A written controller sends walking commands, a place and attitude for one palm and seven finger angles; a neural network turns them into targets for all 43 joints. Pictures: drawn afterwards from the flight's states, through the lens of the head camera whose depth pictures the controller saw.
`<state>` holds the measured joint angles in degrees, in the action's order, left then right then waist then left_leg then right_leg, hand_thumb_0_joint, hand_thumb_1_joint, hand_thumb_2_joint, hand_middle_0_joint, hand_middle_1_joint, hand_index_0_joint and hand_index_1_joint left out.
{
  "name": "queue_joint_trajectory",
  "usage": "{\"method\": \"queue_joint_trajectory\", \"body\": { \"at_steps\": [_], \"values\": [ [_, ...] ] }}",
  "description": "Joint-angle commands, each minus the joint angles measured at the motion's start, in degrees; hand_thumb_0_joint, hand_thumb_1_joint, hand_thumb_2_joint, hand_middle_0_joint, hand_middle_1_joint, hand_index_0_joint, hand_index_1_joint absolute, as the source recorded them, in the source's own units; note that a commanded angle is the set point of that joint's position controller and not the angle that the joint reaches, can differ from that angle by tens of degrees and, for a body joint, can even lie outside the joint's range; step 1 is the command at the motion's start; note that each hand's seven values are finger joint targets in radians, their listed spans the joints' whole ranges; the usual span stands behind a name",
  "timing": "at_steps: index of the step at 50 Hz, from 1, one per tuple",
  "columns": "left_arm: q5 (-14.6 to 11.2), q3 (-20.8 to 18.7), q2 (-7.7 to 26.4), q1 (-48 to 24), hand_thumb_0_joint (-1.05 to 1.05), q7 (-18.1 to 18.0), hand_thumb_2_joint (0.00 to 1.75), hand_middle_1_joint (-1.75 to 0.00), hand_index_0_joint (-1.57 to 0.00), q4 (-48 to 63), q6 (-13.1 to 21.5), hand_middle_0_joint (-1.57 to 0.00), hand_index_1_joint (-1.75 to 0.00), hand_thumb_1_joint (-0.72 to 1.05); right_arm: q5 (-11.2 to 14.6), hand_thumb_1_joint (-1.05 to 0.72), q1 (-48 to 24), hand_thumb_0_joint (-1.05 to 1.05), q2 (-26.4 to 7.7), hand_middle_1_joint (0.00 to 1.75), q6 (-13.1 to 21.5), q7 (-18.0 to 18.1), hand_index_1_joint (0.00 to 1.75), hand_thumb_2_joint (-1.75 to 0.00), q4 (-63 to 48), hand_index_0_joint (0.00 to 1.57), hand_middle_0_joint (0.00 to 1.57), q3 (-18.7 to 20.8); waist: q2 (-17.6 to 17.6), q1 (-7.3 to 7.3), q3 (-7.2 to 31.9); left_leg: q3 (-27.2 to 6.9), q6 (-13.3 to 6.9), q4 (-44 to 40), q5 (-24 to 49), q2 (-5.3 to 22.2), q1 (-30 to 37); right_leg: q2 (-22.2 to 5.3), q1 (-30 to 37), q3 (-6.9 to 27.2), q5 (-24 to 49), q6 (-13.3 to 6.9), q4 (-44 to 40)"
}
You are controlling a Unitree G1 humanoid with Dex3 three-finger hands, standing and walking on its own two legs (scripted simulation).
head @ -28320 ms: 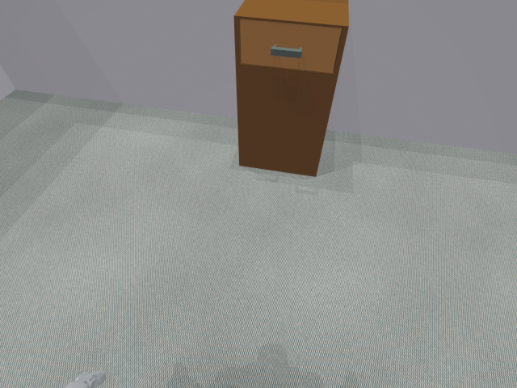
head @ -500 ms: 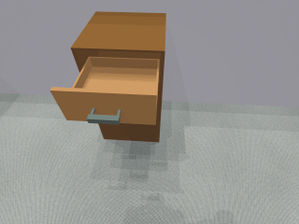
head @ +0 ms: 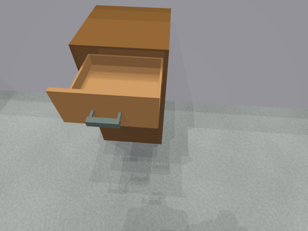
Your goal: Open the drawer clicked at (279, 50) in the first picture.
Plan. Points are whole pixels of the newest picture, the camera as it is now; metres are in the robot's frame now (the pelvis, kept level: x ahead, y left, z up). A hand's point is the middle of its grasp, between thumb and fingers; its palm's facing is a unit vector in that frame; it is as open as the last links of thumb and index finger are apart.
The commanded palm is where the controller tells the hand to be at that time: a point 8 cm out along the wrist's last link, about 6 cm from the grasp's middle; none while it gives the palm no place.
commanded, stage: look to check the result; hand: left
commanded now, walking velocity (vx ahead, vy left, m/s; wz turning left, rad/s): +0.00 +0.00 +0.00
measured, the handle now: (104, 117) +0.49 +0.21 -0.07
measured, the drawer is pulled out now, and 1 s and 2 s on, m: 0.29 0.29 0.29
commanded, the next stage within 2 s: stand and wait in 0.30 s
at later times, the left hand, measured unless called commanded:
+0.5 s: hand out of the picture +0.00 +0.16 -0.18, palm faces +0.03 -0.98 -0.18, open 7.4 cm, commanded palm none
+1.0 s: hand out of the picture +0.01 +0.16 -0.18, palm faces +0.03 -0.98 -0.18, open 7.4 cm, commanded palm none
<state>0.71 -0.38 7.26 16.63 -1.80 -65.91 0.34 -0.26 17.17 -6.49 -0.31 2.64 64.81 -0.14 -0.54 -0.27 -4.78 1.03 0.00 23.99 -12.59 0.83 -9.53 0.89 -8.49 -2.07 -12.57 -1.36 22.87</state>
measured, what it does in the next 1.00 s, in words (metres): stands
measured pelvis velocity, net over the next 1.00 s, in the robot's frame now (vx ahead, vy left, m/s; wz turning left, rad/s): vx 0.02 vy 0.00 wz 0.00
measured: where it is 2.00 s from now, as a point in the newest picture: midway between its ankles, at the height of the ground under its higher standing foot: outside the picture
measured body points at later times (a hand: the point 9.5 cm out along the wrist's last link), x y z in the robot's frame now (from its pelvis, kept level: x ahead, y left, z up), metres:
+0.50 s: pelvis +0.01 +0.00 +0.00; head +0.04 +0.00 +0.45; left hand +0.00 +0.21 -0.16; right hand -0.01 -0.20 -0.16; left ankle +0.01 +0.12 -0.74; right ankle +0.00 -0.10 -0.74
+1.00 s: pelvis +0.02 +0.00 +0.00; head +0.05 -0.01 +0.45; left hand +0.01 +0.21 -0.16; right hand +0.00 -0.21 -0.16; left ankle +0.01 +0.12 -0.74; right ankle +0.00 -0.10 -0.74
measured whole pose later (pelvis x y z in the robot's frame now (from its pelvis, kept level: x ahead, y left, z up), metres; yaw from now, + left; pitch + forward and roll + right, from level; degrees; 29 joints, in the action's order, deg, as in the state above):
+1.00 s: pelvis +0.02 +0.00 +0.00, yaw +0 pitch -1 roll +0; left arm 0.7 -0.7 6.9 15.7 -2.0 -65.9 0.7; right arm -0.2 16.2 -6.6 0.1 3.0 65.2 -0.1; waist -0.5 -0.2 -4.4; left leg 1.2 0.2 22.4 -13.7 0.7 -7.3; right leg 0.8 -6.7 -1.9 -14.1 -1.4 22.1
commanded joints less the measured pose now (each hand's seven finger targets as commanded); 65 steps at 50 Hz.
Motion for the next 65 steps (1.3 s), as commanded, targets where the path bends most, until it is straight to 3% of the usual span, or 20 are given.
{"method": "queue_joint_trajectory", "body": {
  "at_steps": [1,11,14,18,22,26,34,40,44,65],
  "values": [
    [-0.2,-1.1,5.4,4.9,0.0,-0.6,0.9,-0.3,-0.2,0.9,0.3,-0.2,-0.3,0.9,-0.2,-0.9,5.1,0.0,-4.7,0.3,0.4,0.1,0.3,-0.9,-0.7,0.2,0.2,1.0,0.0,-0.2,-0.6,-4.3,-2.3,-4.0,6.1,4.3,0.4,-5.7,-2.3,5.2,3.5,-1.7,-5.2],
    [-0.1,-1.2,5.2,4.7,0.0,-0.6,0.9,-0.3,-0.2,0.8,0.3,-0.2,-0.3,0.9,-0.3,-0.9,4.7,0.0,-4.7,0.3,0.4,0.1,0.3,-0.9,-0.5,0.2,0.2,1.0,0.1,-0.11,-2.1,-4.3,-2.2,-4.7,5.6,4.3,0.0,-5.5,-2.7,4.9,3.1,-1.5,-5.2],
    [-0.1,-1.3,5.1,5.1,0.0,-0.6,0.9,-0.3,-0.2,0.8,0.4,-0.2,-0.3,0.9,-0.2,-0.9,4.6,0.0,-4.6,0.3,0.5,0.1,0.3,-0.9,-0.7,0.2,0.2,1.1,1.1,0.01,-1.7,-4.4,-2.3,-4.6,6.2,4.3,0.7,-5.5,-3.0,4.9,3.4,-1.5,-5.2],
    [-0.2,-1.3,5.2,4.7,0.0,-0.5,0.9,-0.3,-0.2,0.8,0.3,-0.2,-0.3,0.9,-0.3,-0.9,4.6,0.0,-4.7,0.3,0.6,0.1,0.3,-0.9,-0.5,0.2,0.2,1.0,-0.6,-0.05,-1.2,-4.2,-2.1,-4.6,6.3,4.2,0.5,-5.7,-2.1,5.0,3.9,-1.5,-5.1],
    [-0.2,-1.3,5.2,4.6,0.0,-0.6,0.9,-0.3,-0.2,0.8,0.4,-0.2,-0.3,0.9,-0.3,-0.9,4.6,0.0,-4.8,0.3,0.7,0.2,0.3,-0.9,-0.5,0.2,0.2,1.1,0.7,-0.09,-0.1,-4.1,-2.2,-4.3,8.0,4.2,1.2,-5.7,-1.3,4.8,6.2,-1.5,-4.6],
    [-0.2,-1.4,5.3,4.5,0.0,-0.6,0.9,-0.3,-0.2,0.9,0.5,-0.2,-0.3,0.9,-0.2,-0.9,4.6,0.0,-4.7,0.3,0.8,0.3,0.3,-0.9,-0.4,0.2,0.2,1.0,-0.8,-0.04,0.5,-3.8,-2.1,-4.2,9.5,4.4,1.6,-5.8,-0.4,4.8,8.2,-1.5,-4.3],
    [-0.2,-1.4,5.2,4.9,0.0,-0.7,0.9,-0.3,-0.2,0.8,0.6,-0.2,-0.3,0.9,-0.1,-0.9,4.5,0.0,-4.8,0.3,0.8,0.3,0.3,-0.9,-0.4,0.2,0.2,1.1,1.0,0.08,0.5,-3.8,-2.1,-4.2,10.2,4.5,2.4,-5.7,-0.5,4.7,9.4,-1.5,-4.3],
    [-0.2,-1.4,5.1,4.7,0.0,-0.8,0.9,-0.3,-0.2,0.8,0.5,-0.2,-0.3,0.9,-0.2,-0.9,4.5,0.0,-4.6,0.3,0.8,0.3,0.3,-0.9,-0.3,0.2,0.2,1.1,-0.5,-0.05,-0.5,-3.6,-2.1,-4.3,10.3,4.4,2.2,-5.9,-0.6,4.8,9.4,-1.4,-4.5],
    [-0.1,-1.4,5.0,4.8,0.0,-0.8,0.9,-0.3,-0.2,0.8,0.6,-0.2,-0.3,0.9,-0.1,-0.9,4.3,0.0,-4.7,0.3,0.7,0.3,0.3,-0.9,-0.4,0.2,0.2,1.2,1.0,0.02,-0.6,-3.6,-2.0,-4.3,9.9,4.5,2.4,-5.7,-0.9,4.7,9.5,-1.4,-4.6],
    [-0.2,-1.4,5.2,4.9,0.0,-0.8,0.9,-0.3,-0.2,0.8,0.7,-0.2,-0.3,0.9,-0.2,-0.9,4.4,0.0,-4.7,0.3,0.8,0.4,0.3,-0.9,-0.1,0.2,0.2,1.1,0.6,-0.1,0.3,-3.5,-2.0,-4.1,11.6,4.4,3.2,-5.9,0.4,4.6,11.9,-1.3,-4.4]
  ]
}}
